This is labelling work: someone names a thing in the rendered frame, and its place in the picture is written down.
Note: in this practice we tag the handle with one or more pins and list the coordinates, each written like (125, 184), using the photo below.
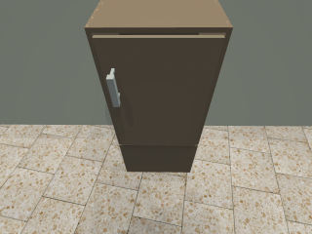
(112, 88)

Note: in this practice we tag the cupboard door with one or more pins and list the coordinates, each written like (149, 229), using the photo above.
(164, 82)

